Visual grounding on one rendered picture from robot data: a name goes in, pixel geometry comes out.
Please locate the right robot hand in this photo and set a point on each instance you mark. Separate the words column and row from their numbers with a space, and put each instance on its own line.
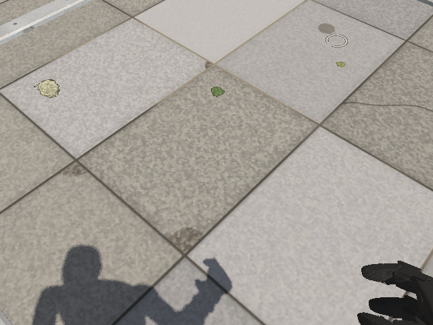
column 409, row 278

